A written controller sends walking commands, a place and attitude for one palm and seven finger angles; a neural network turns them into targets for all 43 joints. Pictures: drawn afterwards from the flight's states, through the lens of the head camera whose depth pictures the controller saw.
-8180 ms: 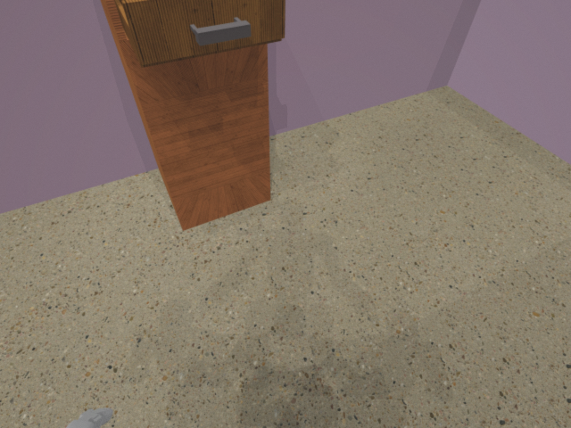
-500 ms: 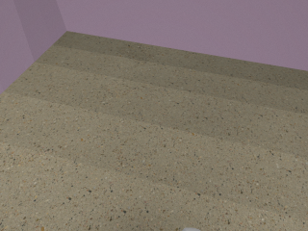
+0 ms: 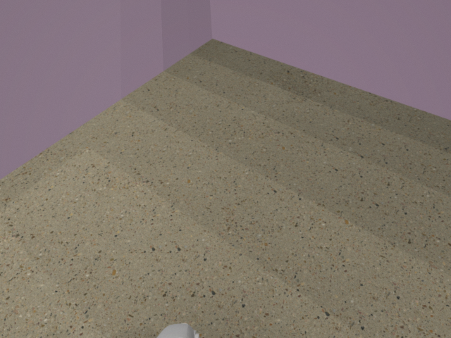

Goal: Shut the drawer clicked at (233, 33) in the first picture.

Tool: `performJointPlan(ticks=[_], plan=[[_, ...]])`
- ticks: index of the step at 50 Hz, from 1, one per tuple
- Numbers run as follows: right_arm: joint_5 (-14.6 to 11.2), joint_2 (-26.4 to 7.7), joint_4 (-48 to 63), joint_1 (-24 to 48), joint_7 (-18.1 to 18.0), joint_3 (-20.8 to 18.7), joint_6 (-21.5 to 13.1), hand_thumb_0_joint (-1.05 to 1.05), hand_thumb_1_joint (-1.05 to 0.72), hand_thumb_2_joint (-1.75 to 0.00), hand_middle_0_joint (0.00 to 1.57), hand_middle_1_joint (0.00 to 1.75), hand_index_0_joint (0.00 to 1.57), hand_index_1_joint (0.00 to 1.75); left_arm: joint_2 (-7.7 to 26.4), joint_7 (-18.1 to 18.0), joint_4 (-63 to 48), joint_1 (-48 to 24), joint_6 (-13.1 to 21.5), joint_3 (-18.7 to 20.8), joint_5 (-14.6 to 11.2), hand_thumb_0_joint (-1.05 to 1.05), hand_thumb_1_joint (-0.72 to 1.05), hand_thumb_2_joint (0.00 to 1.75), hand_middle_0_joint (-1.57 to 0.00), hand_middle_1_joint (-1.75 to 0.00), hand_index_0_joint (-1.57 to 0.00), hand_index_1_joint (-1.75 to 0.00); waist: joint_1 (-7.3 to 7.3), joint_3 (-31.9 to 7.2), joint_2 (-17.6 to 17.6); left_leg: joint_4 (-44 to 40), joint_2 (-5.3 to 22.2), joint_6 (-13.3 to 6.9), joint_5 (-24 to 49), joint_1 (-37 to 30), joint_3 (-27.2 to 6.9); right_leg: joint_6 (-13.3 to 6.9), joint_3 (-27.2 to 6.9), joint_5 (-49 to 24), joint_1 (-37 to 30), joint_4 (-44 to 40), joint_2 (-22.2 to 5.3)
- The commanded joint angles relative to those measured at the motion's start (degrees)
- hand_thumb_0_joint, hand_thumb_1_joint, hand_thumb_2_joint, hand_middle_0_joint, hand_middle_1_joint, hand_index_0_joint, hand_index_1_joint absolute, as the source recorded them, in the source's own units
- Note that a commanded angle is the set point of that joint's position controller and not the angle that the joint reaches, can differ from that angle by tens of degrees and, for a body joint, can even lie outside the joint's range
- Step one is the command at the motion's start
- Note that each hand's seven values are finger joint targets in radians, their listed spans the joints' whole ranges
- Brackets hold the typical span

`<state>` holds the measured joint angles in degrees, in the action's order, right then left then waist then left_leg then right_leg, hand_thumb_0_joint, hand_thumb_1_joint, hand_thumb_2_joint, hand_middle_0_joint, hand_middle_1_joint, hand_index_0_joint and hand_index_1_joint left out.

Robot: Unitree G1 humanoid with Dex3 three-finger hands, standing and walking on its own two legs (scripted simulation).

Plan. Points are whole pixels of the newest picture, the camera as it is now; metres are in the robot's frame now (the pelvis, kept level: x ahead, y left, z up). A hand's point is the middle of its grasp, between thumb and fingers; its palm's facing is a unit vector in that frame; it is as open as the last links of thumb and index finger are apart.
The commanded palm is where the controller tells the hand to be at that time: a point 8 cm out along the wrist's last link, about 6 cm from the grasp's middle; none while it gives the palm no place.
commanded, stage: turn to face it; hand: left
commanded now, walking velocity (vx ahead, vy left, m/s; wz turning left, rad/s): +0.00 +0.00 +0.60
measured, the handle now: out of the picture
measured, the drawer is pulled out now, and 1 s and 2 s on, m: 0.17 0.17 0.17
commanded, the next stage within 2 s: none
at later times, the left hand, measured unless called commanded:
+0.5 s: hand out of the picture +0.05 +0.27 -0.16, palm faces +0.29 -0.92 -0.27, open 7.4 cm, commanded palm none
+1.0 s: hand out of the picture -0.09 +0.21 -0.17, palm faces +0.58 -0.77 -0.25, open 7.4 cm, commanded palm none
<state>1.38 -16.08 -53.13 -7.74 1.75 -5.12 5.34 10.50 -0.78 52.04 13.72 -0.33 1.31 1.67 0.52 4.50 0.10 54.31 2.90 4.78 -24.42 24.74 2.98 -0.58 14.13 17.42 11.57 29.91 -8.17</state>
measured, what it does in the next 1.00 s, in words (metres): steps on the spot, turning left: left foot, then right foot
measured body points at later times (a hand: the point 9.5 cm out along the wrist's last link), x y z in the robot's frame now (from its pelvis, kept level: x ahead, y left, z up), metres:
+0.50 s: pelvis +0.00 +0.03 +0.00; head +0.03 +0.04 +0.45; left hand +0.03 +0.31 -0.13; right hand +0.13 -0.20 -0.14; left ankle -0.02 +0.13 -0.74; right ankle +0.04 -0.12 -0.70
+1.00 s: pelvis -0.02 +0.01 -0.01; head +0.01 +0.03 +0.44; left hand -0.12 +0.25 -0.15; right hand +0.21 -0.16 -0.14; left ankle -0.09 +0.11 -0.71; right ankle +0.05 -0.10 -0.74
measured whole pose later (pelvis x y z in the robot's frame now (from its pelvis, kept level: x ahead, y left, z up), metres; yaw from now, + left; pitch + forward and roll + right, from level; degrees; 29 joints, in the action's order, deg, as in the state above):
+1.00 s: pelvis -0.02 +0.01 -0.01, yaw +36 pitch -1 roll +1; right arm 1.0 -15.1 -53.2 -8.6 2.0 -4.5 4.8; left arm 13.1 -0.7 51.6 13.2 -1.2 2.2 1.7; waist 0.6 5.7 1.2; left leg 45.0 2.5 3.8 -24.5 20.5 4.5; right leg 1.6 15.7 18.0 12.2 32.4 -10.0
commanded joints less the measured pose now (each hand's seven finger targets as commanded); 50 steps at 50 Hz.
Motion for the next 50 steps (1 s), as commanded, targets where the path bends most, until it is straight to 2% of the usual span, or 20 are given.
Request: performJointPlan(ticks=[1,4,5,6,7,9,11,12,22,27,28,29,30,31,32,33,35,40,47,50], plan=[[-0.8,-1.8,7.2,5.5,0.1,0.7,-2.7,0.00,-0.90,-0.90,0.20,0.30,0.20,0.30,14.2,-1.0,-2.2,3.4,0.3,4.4,0.3,0.00,0.90,0.90,-0.20,-0.30,-0.20,-0.30,2.86,-6.4,12.4,-10.6,-0.7,-1.4,-2.0,0.1,3.3,-6.5,-9.7,-31.8,-9.2,-5.8,-14.2],[-0.6,-3.4,6.7,0.9,-0.2,0.5,-3.5,0.00,-0.90,-0.90,0.20,0.30,0.20,0.30,14.7,-0.6,-2.0,2.5,-0.1,4.9,-0.4,0.00,0.90,0.90,-0.20,-0.30,-0.20,-0.30,0.23,-9.4,11.2,-25.7,-1.3,-2.7,8.7,-10.2,5.1,-2.4,-4.6,-30.2,-6.9,1.9,-12.6],[-0.4,-6.9,5.8,-2.8,-0.3,-0.5,-4.1,0.00,-0.90,-0.90,0.20,0.30,0.20,0.30,13.6,-0.4,-2.6,2.3,-0.2,4.9,-0.8,0.00,0.90,0.90,-0.20,-0.30,-0.20,-0.30,-2.25,-12.1,3.9,-32.1,2.3,-4.6,18.9,-21.7,0.7,0.5,-3.0,-24.1,1.5,11.4,-11.0],[-0.2,-13.8,5.7,-6.5,-0.5,-2.2,-4.5,0.00,-0.90,-0.90,0.20,0.30,0.20,0.30,10.1,0.1,-5.1,0.9,-0.3,4.1,-1.1,0.00,0.90,0.90,-0.20,-0.30,-0.20,-0.30,-4.54,-13.4,-15.2,-32.6,17.6,-11.0,40.6,-33.1,-18.8,5.2,-1.9,8.6,19.8,24.9,-2.6],[-0.7,-15.7,4.2,-10.4,-0.7,-2.5,-4.0,0.00,-0.90,-0.90,0.20,0.30,0.20,0.30,9.3,-0.1,-7.3,-2.4,-0.7,3.3,-0.5,0.00,0.90,0.90,-0.20,-0.30,-0.20,-0.30,-5.85,-12.7,-15.2,-31.7,23.2,-16.4,51.7,-30.8,-20.8,5.8,-6.7,21.0,24.5,32.3,-0.6],[-0.4,-12.1,4.4,-6.4,-2.0,-1.8,-4.1,0.00,-0.90,-0.90,0.20,0.30,0.20,0.30,9.5,-0.5,-6.1,-5.6,-1.5,3.9,-0.7,0.00,0.90,0.90,-0.20,-0.30,-0.20,-0.30,-4.79,-8.2,-15.3,-32.7,17.7,-15.9,42.1,-22.1,-18.7,5.8,-12.8,14.6,25.0,38.0,-0.3],[-0.4,-9.2,6.1,-0.3,-2.0,-0.8,-4.5,0.00,-0.90,-0.90,0.20,0.30,0.20,0.30,9.8,0.2,-4.3,-3.0,-1.4,4.2,-0.6,0.00,0.90,0.90,-0.20,-0.30,-0.20,-0.30,-1.36,-6.4,-9.6,-33.7,12.6,-13.4,37.0,-18.2,-13.9,6.1,-13.1,7.1,22.7,38.1,0.1],[-0.4,-8.9,6.5,0.2,-2.0,-0.7,-4.7,0.00,-0.90,-0.90,0.20,0.30,0.20,0.30,9.7,0.3,-3.8,-2.0,-1.5,4.2,-0.6,0.00,0.90,0.90,-0.20,-0.30,-0.20,-0.30,-1.04,-6.5,-8.3,-34.1,11.2,-12.9,36.3,-17.7,-12.8,6.3,-13.0,5.5,21.6,37.6,0.6],[-0.1,-9.0,4.9,-4.9,-1.8,-1.7,-4.3,0.00,-0.90,-0.90,0.20,0.30,0.20,0.30,8.1,-0.3,-7.3,-7.6,-1.1,3.4,-1.1,0.00,0.90,0.90,-0.20,-0.30,-0.20,-0.30,-3.11,-7.6,-8.1,-32.6,9.8,-15.1,35.5,-19.0,-21.0,6.5,-14.1,7.7,17.2,20.7,4.7],[-0.2,-8.6,5.7,-2.0,-1.7,-2.1,-3.8,0.00,-0.90,-0.90,0.20,0.30,0.20,0.30,8.4,-0.7,-6.6,-2.2,-0.3,3.5,-1.6,0.00,0.90,0.90,-0.20,-0.30,-0.20,-0.30,-0.07,-8.3,-9.0,-28.2,6.6,-12.6,34.6,-9.5,-23.6,5.0,-12.7,0.0,1.3,2.4,7.4],[-0.5,-7.8,6.0,-1.6,-1.6,-2.0,-3.8,0.00,-0.90,-0.90,0.20,0.30,0.20,0.30,9.4,-0.8,-6.2,0.4,0.2,3.8,-1.5,0.00,0.90,0.90,-0.20,-0.30,-0.20,-0.30,1.37,-9.5,-6.5,-25.2,4.4,-10.3,29.4,-6.0,-22.4,4.7,-13.4,-5.5,-4.9,-6.2,5.8],[-1.1,-4.4,6.5,-3.3,-1.3,-1.5,-3.9,0.00,-0.90,-0.90,0.20,0.30,0.20,0.30,13.7,-1.3,-6.2,1.9,0.9,4.5,-0.7,0.00,0.90,0.90,-0.20,-0.30,-0.20,-0.30,1.76,-10.9,4.6,-16.1,-0.8,-6.2,15.5,3.7,-16.6,1.7,-23.3,-6.7,-14.4,-12.8,-5.0],[-0.9,-1.8,8.0,-3.6,-1.1,-1.1,-4.0,0.00,-0.90,-0.90,0.20,0.30,0.20,0.30,17.7,-1.5,-6.5,1.8,0.9,5.1,-0.1,0.00,0.90,0.90,-0.20,-0.30,-0.20,-0.30,2.04,-9.8,16.8,-2.8,-8.0,-2.2,-8.9,11.3,-5.9,-5.6,-35.7,-13.4,-13.9,-14.5,-19.8],[-0.2,-5.1,7.2,-3.3,-1.3,-1.9,-3.1,0.00,-0.90,-0.90,0.20,0.30,0.20,0.30,16.1,-1.8,-6.8,0.9,0.9,5.3,-0.8,0.00,0.90,0.90,-0.20,-0.30,-0.20,-0.30,1.98,-9.7,16.0,7.0,-4.2,-2.7,-9.8,8.7,-8.9,-8.1,-34.3,-12.6,-7.2,-14.6,-21.0],[-0.1,-4.5,6.2,-2.6,-1.0,-2.1,-2.5,0.00,-0.90,-0.90,0.20,0.30,0.20,0.30,14.3,-1.7,-7.4,-2.6,0.6,4.7,-0.8,0.00,0.90,0.90,-0.20,-0.30,-0.20,-0.30,0.29,-5.8,11.4,13.1,-3.4,-2.6,-6.2,8.5,-8.4,-8.0,-30.9,-9.1,-2.3,-14.7,-17.0],[0.0,-4.0,5.0,-3.4,-0.6,-1.8,-2.1,0.00,-0.90,-0.90,0.20,0.30,0.20,0.30,12.3,-1.5,-8.0,-5.6,0.6,4.0,-0.8,0.00,0.90,0.90,-0.20,-0.30,-0.20,-0.30,-1.26,-3.0,7.8,16.4,-2.2,-2.1,-1.8,9.2,-7.2,-6.9,-25.0,-8.6,-0.2,-14.0,-13.9],[0.0,-3.1,3.8,-5.0,0.1,-1.4,-1.8,0.00,-0.90,-0.90,0.20,0.30,0.20,0.30,10.4,-1.3,-8.1,-6.7,0.9,3.1,-0.6,0.00,0.90,0.90,-0.20,-0.30,-0.20,-0.30,-2.07,-2.6,8.6,17.3,-1.5,-1.0,2.9,8.5,-5.0,-4.9,-17.2,-13.4,-0.1,-12.4,-10.0],[-0.2,-2.6,4.3,-1.4,0.2,-0.9,-1.5,0.00,-0.90,-0.90,0.20,0.30,0.20,0.30,11.7,-1.4,-5.9,-1.5,0.9,3.5,-0.3,0.00,0.90,0.90,-0.20,-0.30,-0.20,-0.30,0.31,-3.5,10.4,8.7,-0.5,0.3,1.5,7.7,-1.8,-5.9,-12.6,-19.8,-5.6,-11.3,-11.2],[-0.8,-1.6,5.9,2.3,0.3,0.3,-2.6,0.00,-0.90,-0.90,0.20,0.30,0.20,0.30,14.8,-1.1,-4.0,1.0,0.1,4.5,0.2,0.00,0.90,0.90,-0.20,-0.30,-0.20,-0.30,2.05,-5.8,13.3,-9.2,-0.8,-1.2,-1.8,-0.6,2.7,-6.3,-9.1,-26.1,-6.8,-6.9,-13.9],[-0.7,-2.7,5.5,-1.4,0.0,0.2,-3.3,0.00,-0.90,-0.90,0.20,0.30,0.20,0.30,15.0,-0.7,-3.6,0.5,-0.4,4.9,-0.2,0.00,0.90,0.90,-0.20,-0.30,-0.20,-0.30,-0.13,-8.0,11.2,-22.0,-1.7,-2.3,6.6,-8.2,4.4,-2.9,-4.9,-24.9,-5.4,-0.1,-12.8]])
